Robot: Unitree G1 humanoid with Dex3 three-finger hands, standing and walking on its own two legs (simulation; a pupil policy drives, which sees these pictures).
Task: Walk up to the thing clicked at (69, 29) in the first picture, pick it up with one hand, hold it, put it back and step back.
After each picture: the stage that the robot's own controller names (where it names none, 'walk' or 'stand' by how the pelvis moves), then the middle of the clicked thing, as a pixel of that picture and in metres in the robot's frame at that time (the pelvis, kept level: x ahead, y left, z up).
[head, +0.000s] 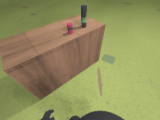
stand; (70, 28) +0.96 +0.30 +0.05
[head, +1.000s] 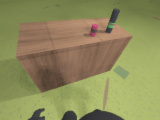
walk; (93, 30) +0.89 +0.03 +0.07
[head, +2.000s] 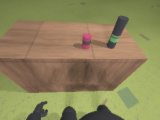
sink last; (86, 41) +0.61 +0.08 +0.08
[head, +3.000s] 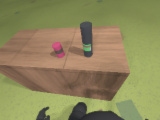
rise first; (58, 50) +0.51 +0.30 +0.08
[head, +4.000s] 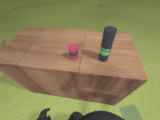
stand; (73, 52) +0.50 +0.17 +0.07
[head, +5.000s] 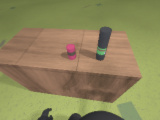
stand; (71, 52) +0.51 +0.19 +0.05
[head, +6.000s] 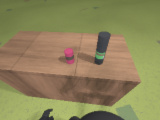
stand; (69, 56) +0.48 +0.19 +0.04
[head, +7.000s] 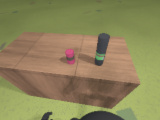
stand; (70, 57) +0.49 +0.20 +0.04
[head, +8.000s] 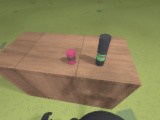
stand; (71, 57) +0.48 +0.19 +0.04
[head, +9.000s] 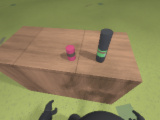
rise first; (71, 53) +0.50 +0.19 +0.04
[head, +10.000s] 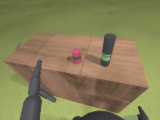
rise first; (76, 56) +0.50 +0.19 +0.05
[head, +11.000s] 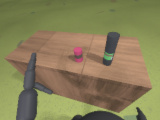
go down; (78, 55) +0.50 +0.17 +0.05
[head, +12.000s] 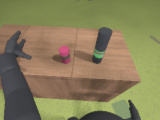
go down; (65, 55) +0.47 +0.18 +0.06
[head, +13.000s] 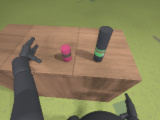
close in; (66, 53) +0.48 +0.17 +0.06
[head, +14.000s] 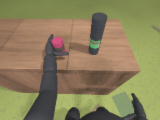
close; (59, 47) +0.50 +0.19 +0.10
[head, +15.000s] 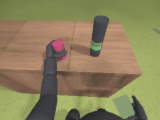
lift; (59, 50) +0.47 +0.20 +0.10
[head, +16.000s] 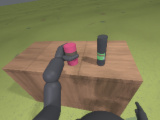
lift; (71, 54) +0.35 +0.14 +0.24
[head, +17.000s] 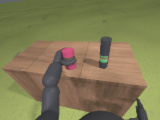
hold; (69, 59) +0.34 +0.16 +0.21
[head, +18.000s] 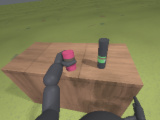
hold; (69, 60) +0.34 +0.16 +0.20
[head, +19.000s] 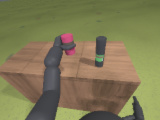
crouch; (68, 44) +0.41 +0.15 +0.27
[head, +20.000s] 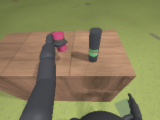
lower; (60, 41) +0.50 +0.18 +0.18
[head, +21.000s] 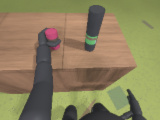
lower; (53, 39) +0.53 +0.20 +0.11
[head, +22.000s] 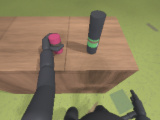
lower; (56, 44) +0.51 +0.20 +0.10
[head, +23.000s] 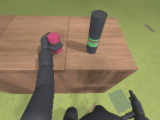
lower; (55, 43) +0.51 +0.20 +0.10
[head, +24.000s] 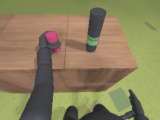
lower; (53, 42) +0.52 +0.20 +0.11
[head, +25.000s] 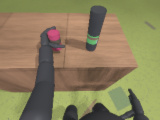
open; (55, 40) +0.53 +0.19 +0.11
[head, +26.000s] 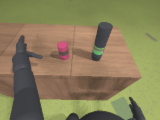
sink last; (63, 51) +0.48 +0.18 +0.09
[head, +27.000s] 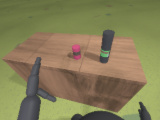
sink last; (76, 52) +0.54 +0.19 +0.07
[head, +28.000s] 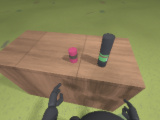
stand; (73, 55) +0.49 +0.18 +0.06
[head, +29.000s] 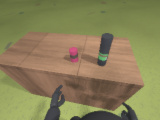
stand; (73, 55) +0.51 +0.19 +0.05
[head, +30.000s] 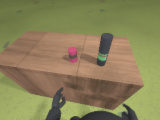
stand; (73, 55) +0.50 +0.19 +0.05
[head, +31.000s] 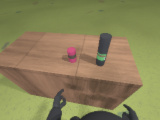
stand; (72, 55) +0.50 +0.19 +0.05
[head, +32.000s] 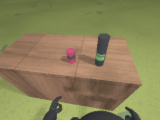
stand; (71, 56) +0.50 +0.19 +0.05
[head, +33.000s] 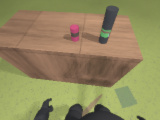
walk; (74, 33) +0.64 +0.16 +0.07
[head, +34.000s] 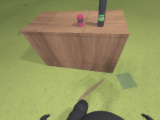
walk; (80, 20) +0.98 +0.22 +0.06
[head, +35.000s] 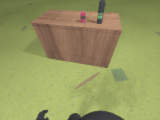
stand; (82, 17) +1.21 +0.18 +0.06
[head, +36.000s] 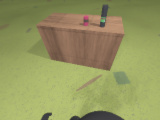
stand; (86, 20) +1.21 +0.14 +0.04
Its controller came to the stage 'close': yes
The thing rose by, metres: 0.21
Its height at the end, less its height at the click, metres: +0.00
